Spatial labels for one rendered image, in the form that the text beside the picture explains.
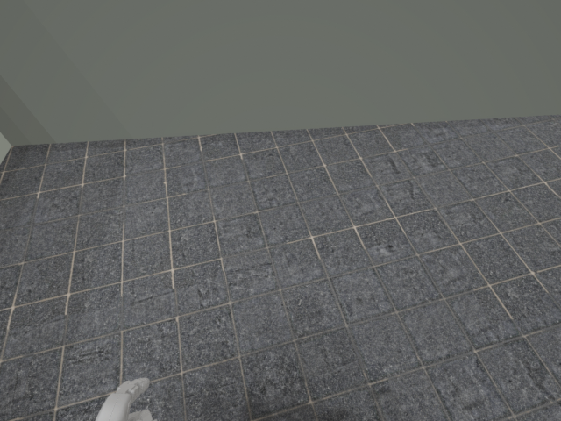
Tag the left robot hand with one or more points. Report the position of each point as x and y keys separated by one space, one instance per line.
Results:
x=117 y=405

